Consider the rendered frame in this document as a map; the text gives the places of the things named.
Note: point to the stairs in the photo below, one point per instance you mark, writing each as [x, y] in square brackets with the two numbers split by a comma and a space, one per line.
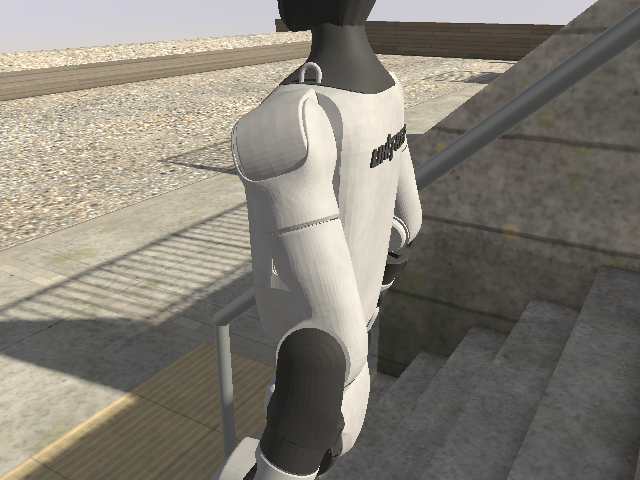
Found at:
[556, 399]

